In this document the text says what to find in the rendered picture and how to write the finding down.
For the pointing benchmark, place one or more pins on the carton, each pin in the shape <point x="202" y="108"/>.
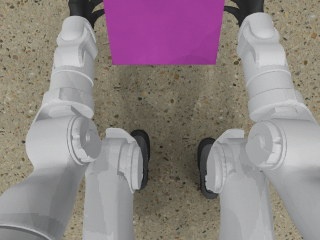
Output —
<point x="164" y="32"/>

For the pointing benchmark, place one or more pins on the right robot forearm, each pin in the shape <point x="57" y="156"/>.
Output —
<point x="266" y="72"/>

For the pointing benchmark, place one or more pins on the right robot upper arm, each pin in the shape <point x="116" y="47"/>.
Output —
<point x="288" y="153"/>

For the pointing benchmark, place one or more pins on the robot right hand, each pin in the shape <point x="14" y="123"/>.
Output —
<point x="246" y="8"/>

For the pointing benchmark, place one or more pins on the robot left hand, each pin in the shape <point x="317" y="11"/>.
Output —
<point x="84" y="8"/>

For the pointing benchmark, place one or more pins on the left robot upper arm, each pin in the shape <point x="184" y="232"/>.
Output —
<point x="40" y="206"/>

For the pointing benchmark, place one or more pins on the robot right foot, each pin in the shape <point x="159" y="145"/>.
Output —
<point x="203" y="151"/>

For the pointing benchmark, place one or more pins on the left robot forearm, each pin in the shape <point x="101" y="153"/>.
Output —
<point x="72" y="76"/>

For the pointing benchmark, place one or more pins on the left robot thigh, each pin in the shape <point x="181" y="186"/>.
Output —
<point x="109" y="191"/>

